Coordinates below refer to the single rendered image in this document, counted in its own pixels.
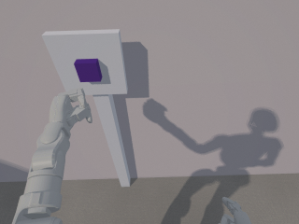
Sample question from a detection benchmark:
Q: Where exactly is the button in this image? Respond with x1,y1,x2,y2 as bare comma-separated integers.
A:
74,59,102,82

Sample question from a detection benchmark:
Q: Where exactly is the right robot hand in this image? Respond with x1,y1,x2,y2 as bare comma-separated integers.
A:
219,197,251,224

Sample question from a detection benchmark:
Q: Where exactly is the left robot hand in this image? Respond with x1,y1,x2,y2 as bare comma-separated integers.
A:
49,87,93,131

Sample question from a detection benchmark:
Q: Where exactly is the panel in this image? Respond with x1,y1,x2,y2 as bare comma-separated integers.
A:
42,29,131,187

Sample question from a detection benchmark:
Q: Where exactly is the left robot forearm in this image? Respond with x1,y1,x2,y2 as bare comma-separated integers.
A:
12,121,71,224

